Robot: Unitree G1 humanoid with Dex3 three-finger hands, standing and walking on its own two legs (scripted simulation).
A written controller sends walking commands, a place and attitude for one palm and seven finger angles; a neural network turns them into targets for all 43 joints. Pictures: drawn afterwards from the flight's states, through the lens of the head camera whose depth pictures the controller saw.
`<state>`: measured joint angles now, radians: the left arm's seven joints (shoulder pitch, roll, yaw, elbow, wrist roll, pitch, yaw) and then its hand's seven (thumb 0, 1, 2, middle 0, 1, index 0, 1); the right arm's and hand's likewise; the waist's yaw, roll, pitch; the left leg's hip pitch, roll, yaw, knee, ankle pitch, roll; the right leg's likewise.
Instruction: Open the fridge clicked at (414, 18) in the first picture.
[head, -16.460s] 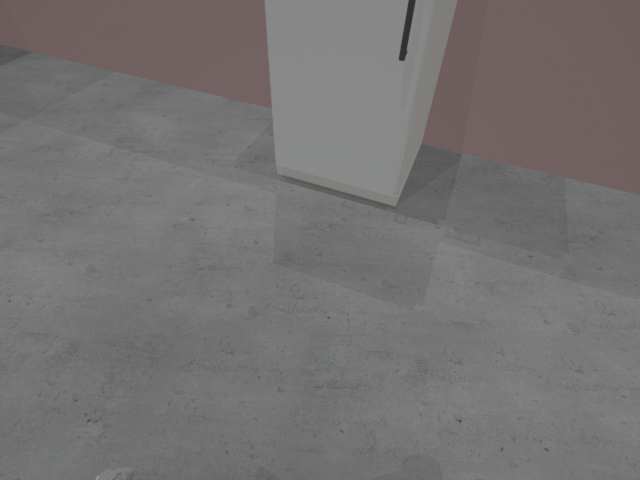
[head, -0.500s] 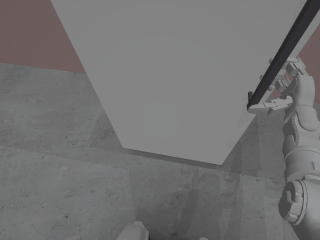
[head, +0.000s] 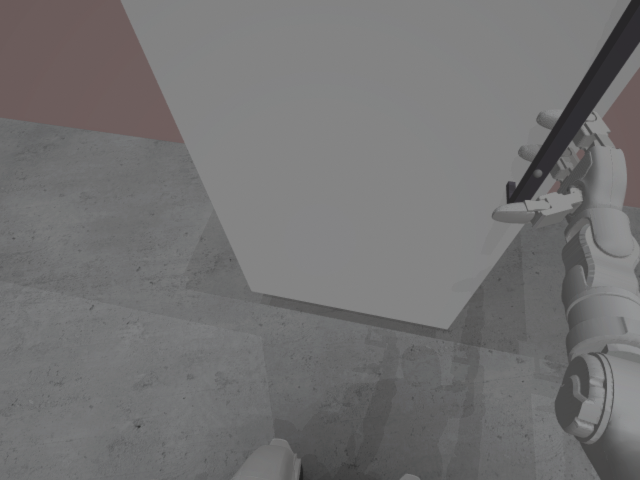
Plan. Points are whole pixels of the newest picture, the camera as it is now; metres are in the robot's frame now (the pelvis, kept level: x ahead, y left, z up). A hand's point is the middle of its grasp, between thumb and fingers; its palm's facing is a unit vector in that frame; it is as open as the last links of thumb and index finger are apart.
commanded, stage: slide the fingers in behind the handle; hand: right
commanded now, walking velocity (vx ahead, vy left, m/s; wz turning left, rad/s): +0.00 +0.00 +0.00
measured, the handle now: (560, 121) +0.53 -0.19 +0.14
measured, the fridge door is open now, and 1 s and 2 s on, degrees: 0 0 1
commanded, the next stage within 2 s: grip the handle and tug to test in 0.36 s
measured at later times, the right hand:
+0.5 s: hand (534, 173) +0.49 -0.17 +0.11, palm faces +0.03 +1.00 +0.01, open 14.0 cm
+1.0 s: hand (536, 177) +0.48 -0.17 +0.11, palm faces +0.05 +1.00 +0.01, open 7.8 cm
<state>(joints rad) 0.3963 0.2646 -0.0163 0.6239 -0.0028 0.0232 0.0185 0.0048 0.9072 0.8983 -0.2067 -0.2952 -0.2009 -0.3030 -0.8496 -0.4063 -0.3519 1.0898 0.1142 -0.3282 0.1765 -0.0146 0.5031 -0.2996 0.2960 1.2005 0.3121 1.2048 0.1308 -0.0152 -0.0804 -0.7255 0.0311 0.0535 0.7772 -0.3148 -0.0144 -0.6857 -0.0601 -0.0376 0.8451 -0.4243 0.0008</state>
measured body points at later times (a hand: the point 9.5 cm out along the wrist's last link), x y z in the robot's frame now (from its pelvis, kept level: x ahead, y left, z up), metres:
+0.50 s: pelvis +0.00 +0.00 +0.00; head +0.09 -0.01 +0.44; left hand +0.03 +0.26 -0.11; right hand +0.48 -0.22 +0.11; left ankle +0.03 +0.13 -0.70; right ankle -0.01 -0.12 -0.70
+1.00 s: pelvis +0.00 +0.00 +0.00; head +0.08 +0.00 +0.45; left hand +0.04 +0.27 -0.11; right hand +0.47 -0.22 +0.11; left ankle +0.03 +0.13 -0.70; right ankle -0.01 -0.12 -0.70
